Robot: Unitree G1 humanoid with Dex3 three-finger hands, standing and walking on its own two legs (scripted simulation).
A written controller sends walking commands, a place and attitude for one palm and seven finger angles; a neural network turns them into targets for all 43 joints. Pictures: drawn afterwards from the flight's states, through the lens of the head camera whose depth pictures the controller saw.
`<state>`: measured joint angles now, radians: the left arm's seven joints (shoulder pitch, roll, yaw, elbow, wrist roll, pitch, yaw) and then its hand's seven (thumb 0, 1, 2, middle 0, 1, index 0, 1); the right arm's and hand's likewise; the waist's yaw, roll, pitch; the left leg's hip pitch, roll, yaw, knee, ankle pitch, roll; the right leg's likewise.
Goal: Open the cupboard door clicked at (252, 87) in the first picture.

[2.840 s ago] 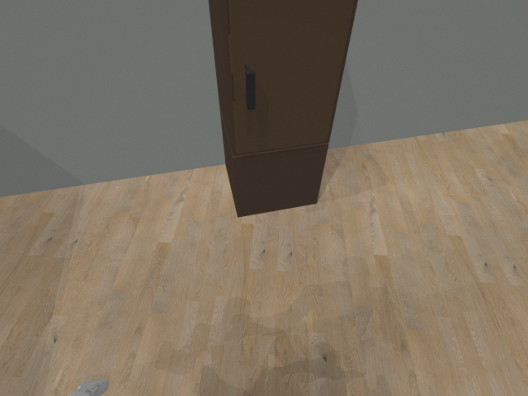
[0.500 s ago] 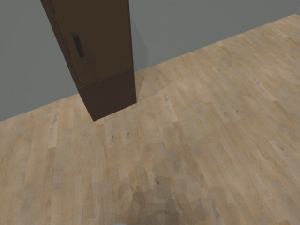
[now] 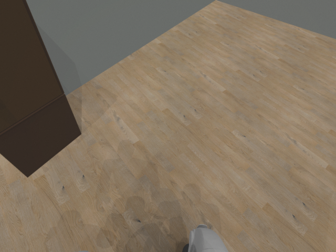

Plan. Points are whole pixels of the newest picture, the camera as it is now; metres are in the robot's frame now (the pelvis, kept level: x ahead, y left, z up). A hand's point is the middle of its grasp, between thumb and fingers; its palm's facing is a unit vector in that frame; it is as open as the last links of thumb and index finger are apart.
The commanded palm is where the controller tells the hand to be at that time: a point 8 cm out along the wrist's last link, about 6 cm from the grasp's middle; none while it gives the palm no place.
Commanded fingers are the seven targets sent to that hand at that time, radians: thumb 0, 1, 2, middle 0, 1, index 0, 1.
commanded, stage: walk to a spot facing it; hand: left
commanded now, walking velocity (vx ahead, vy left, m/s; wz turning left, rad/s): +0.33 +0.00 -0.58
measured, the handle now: out of the picture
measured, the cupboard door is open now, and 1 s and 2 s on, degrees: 0 0 0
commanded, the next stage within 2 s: turn to face it in 0.90 s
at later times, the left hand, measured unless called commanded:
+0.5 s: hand (114, 203) +0.28 +0.16 -0.17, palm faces -0.14 -0.97 -0.21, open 7.3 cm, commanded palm none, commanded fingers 0.00 0.90 0.90 -0.20 -0.30 -0.20 -0.30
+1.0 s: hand (139, 145) +0.49 +0.11 -0.17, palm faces -0.45 -0.88 -0.18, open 7.4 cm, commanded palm none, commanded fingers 0.00 0.90 0.90 -0.20 -0.30 -0.20 -0.30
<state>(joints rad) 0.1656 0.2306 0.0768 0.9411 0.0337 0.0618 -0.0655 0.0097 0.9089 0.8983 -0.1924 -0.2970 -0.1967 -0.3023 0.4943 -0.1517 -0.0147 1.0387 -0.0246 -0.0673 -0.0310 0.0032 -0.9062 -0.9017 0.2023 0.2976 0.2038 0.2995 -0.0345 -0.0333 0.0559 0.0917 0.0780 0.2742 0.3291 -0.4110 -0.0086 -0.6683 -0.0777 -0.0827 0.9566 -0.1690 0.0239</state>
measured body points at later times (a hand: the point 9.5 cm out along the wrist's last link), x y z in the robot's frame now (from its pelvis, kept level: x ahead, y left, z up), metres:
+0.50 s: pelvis +0.20 -0.03 +0.00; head +0.21 -0.02 +0.45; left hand +0.28 +0.21 -0.15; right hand +0.25 -0.27 -0.13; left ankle +0.32 +0.10 -0.70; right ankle +0.17 -0.11 -0.73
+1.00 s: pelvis +0.33 -0.02 +0.00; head +0.37 -0.03 +0.45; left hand +0.52 +0.15 -0.15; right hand +0.21 -0.25 -0.14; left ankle +0.34 +0.08 -0.73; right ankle +0.33 -0.17 -0.69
